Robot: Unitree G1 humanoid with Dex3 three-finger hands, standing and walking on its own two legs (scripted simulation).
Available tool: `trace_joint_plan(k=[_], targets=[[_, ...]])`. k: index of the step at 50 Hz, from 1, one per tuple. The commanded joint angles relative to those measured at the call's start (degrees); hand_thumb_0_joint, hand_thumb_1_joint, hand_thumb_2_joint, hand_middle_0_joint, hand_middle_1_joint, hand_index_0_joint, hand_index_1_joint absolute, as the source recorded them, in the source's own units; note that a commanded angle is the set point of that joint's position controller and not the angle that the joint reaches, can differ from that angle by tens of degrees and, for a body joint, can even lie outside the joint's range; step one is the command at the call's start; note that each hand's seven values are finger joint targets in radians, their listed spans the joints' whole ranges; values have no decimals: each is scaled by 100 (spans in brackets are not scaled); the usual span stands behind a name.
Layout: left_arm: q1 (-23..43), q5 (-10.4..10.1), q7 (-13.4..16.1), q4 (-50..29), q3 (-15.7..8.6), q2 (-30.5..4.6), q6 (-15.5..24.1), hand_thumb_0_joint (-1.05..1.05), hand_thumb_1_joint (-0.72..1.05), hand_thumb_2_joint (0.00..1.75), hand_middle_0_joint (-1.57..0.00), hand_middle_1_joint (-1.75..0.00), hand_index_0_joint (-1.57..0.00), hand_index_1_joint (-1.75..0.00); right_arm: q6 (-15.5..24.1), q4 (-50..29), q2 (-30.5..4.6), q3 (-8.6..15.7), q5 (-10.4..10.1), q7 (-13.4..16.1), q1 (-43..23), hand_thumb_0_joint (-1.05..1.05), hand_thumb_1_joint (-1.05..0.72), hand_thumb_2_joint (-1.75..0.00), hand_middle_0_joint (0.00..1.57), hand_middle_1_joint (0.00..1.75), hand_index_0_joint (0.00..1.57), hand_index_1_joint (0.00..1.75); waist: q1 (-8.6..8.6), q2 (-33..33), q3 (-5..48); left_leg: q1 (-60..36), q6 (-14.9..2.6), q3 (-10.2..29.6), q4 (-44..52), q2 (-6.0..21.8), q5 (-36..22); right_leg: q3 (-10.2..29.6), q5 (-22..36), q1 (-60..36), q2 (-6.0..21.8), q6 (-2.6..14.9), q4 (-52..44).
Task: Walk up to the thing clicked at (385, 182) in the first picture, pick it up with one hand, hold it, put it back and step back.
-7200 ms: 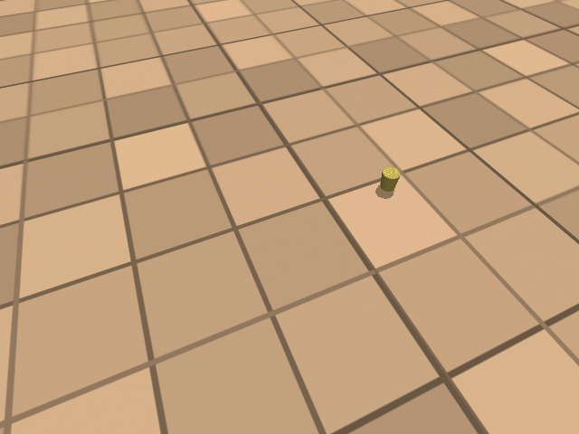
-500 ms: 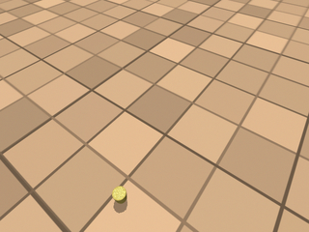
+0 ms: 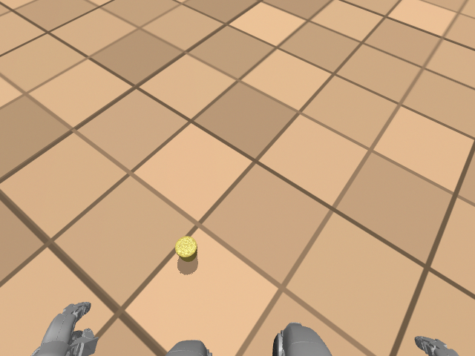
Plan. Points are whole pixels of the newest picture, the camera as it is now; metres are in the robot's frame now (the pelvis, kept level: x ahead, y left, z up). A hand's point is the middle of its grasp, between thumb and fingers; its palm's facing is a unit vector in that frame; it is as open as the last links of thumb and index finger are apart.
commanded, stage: walk up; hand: left
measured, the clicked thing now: (187, 250) +0.50 +0.19 -0.70
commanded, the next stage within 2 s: none
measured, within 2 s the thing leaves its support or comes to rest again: neither
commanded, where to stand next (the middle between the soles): +0.09 -0.04 m, yaw -2 degrees
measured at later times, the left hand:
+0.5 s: hand out of the picture +0.02 +0.24 -0.13, palm faces -0.09 -0.91 -0.39, open 7.4 cm
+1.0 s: hand out of the picture -0.14 +0.24 -0.14, palm faces -0.09 -0.92 -0.39, open 7.4 cm
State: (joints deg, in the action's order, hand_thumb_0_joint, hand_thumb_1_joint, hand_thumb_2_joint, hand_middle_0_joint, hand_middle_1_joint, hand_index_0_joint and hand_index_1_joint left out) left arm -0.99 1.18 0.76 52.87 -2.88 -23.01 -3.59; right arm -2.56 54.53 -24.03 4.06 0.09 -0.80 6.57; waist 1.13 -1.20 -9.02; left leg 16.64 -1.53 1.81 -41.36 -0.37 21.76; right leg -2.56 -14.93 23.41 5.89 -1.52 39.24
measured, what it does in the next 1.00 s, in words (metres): walks backwards: right foot, then left foot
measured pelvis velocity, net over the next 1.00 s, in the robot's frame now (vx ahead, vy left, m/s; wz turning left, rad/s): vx -0.23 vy -0.03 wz -0.11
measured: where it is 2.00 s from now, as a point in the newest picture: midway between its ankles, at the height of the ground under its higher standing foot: outside the picture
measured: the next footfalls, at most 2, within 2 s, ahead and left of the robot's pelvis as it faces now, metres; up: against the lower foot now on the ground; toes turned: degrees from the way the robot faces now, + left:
right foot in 0.38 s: -0.07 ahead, -0.13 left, +0.00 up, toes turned -2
left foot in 0.68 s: -0.11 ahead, +0.11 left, +0.00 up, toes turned -4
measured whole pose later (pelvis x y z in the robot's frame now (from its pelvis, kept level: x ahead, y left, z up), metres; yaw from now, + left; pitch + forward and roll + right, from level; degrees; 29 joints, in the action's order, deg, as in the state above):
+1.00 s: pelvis -0.23 -0.03 +0.01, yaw -6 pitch -2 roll +0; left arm -12.7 0.9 -0.8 49.1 -4.9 -23.4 -3.1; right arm -0.8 46.2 -21.9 2.7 2.3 0.7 7.7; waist -1.1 -1.0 -8.5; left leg 21.7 0.6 0.0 -37.0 4.1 13.8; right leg 4.5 -27.7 14.1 -0.5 -0.2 44.0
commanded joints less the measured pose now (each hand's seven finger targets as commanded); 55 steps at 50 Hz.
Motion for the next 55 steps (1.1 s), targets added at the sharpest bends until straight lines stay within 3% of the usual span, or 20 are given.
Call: trace_joint_plan(k=[1,2,6,14,18,19,20,21,24,30,33,35,36,41,47,50,51,52,53,55], targets=[[-89,-56,154,-678,-284,-878,-17,0,90,90,-20,-30,-20,-30,145,-323,-1771,434,241,114,532,0,-90,-90,20,30,20,30,-27,988,1174,-600,-1033,2071,1609,1889,-5023,933,-2283,435,-1079,327,2359],[-21,-34,208,-648,-298,-900,-32,0,90,90,-20,-30,-20,-30,137,-466,-1963,439,199,127,372,0,-90,-90,20,30,20,30,111,1350,1313,-337,-1273,2601,1829,2184,-4598,1432,-2575,410,-1289,312,2820],[-579,-66,180,-455,-359,-1069,-22,0,90,90,-20,-30,-20,-30,200,-739,-1288,320,211,324,-286,0,-90,-90,20,30,20,30,-362,1021,918,-689,-1202,1483,1378,1665,-3927,1458,-1541,799,-1090,184,3618],[-529,11,53,-898,-417,-880,124,0,90,90,-20,-30,-20,-30,191,-845,-1302,332,130,381,459,0,-90,-90,20,30,20,30,82,1030,1427,-1733,-1172,1166,833,1607,-4302,700,-1401,109,-736,19,850],[-1214,87,44,-621,-464,-834,212,0,90,90,-20,-30,-20,-30,78,-982,-1227,243,47,314,116,0,-90,-90,20,30,20,30,-242,829,1531,-566,-658,690,251,1224,-3319,337,511,-1468,-712,283,-1457],[-1234,126,53,-684,-549,-1137,245,0,90,90,-20,-30,-20,-30,83,-1044,-1042,171,11,294,88,0,-90,-90,20,30,20,30,-236,334,1523,194,-369,596,-22,926,-2342,1171,1379,-1879,-158,475,-1377],[-1053,47,23,-773,-655,-1649,223,0,90,90,-20,-30,-20,-30,83,-1143,-809,131,-71,305,-182,0,-90,-90,20,30,20,30,-349,-1008,1307,790,25,26,-1144,-248,-450,2468,2578,-1523,853,1383,-1449],[-892,101,22,-924,-664,-1847,266,0,90,90,-20,-30,-20,-30,36,-1119,-864,190,-50,390,-269,0,-90,-90,20,30,20,30,-441,-1375,1119,893,90,356,-2421,-365,1681,3286,3454,-959,1671,2039,-1552],[-460,43,82,-1129,-531,-1289,256,0,90,90,-20,-30,-20,-30,73,-865,-962,131,-150,378,250,0,-90,-90,20,30,20,30,-102,-661,896,1139,150,783,-2977,-479,1193,1872,3876,-1166,894,1618,-996],[-890,107,133,-1335,-488,-1105,136,0,90,90,-20,-30,-20,-30,195,-995,-820,93,36,355,252,0,-90,-90,20,30,20,30,-389,-947,1060,898,231,15,-379,-174,866,1470,3734,-2005,552,1335,-501],[-562,-10,71,-1445,-450,-1192,47,0,90,90,-20,-30,-20,-30,256,-795,-840,196,130,323,847,0,-90,-90,20,30,20,30,-9,-727,1333,-323,111,-293,1710,-107,-1176,1360,2790,-1445,397,955,171],[-871,-54,48,-1492,-333,-699,18,0,90,90,-20,-30,-20,-30,307,-1002,-1642,385,235,285,371,0,-90,-90,20,30,20,30,-218,1152,1314,-1256,-784,2371,2028,1820,-3036,823,-860,538,-1035,353,1541],[-482,-2,150,-1490,-467,-1019,7,0,90,90,-20,-30,-20,-30,296,-1059,-1980,459,179,253,555,0,-90,-90,20,30,20,30,203,1312,1362,-421,-1623,3088,2083,2699,-3531,1173,-2481,163,-1162,256,2637],[-1146,-9,54,-1079,-602,-1095,-20,0,90,90,-20,-30,-20,-30,320,-1192,-1241,282,177,363,-161,0,-90,-90,20,30,20,30,-382,832,856,-231,-1236,1239,1629,1754,-3192,1348,-1454,352,-1057,129,3688],[-1100,1,-104,-901,-459,-910,236,0,90,90,-20,-30,-20,-30,275,-1138,-1323,320,248,241,193,0,-90,-90,20,30,20,30,26,1419,1149,-601,-1031,873,1653,1304,-548,476,-1496,-547,-699,75,333],[-1958,38,-29,-310,-500,-886,417,0,90,90,-20,-30,-20,-30,118,-1133,-1215,246,196,170,75,0,-90,-90,20,30,20,30,-379,983,1218,143,-672,447,623,939,-681,121,-410,-1812,-826,253,-1862],[-1910,133,-1,-312,-598,-1232,468,0,90,90,-20,-30,-20,-30,109,-1186,-861,134,149,152,154,0,-90,-90,20,30,20,30,-314,125,981,1102,-307,307,-138,503,-103,1380,-800,-2002,-272,423,-1942],[-1519,156,8,-582,-702,-1823,509,0,90,90,-20,-30,-20,-30,134,-1336,-551,48,78,167,14,0,-90,-90,20,30,20,30,-339,-960,748,1640,94,428,-598,-249,1056,3301,-1572,-1127,1106,993,-2385],[-1132,169,17,-700,-715,-2132,502,0,90,90,-20,-30,-20,-30,119,-1222,-989,203,76,235,-292,0,-90,-90,20,30,20,30,-494,-922,457,1058,213,962,-1466,-64,1244,3890,-1421,8,1750,1710,-2450],[-676,105,64,-725,-567,-1508,585,0,90,90,-20,-30,-20,-30,158,-908,-989,197,-21,220,57,0,-90,-90,20,30,20,30,-112,-241,191,1245,165,1065,-1838,-192,646,2400,446,-503,1053,1323,-1785]])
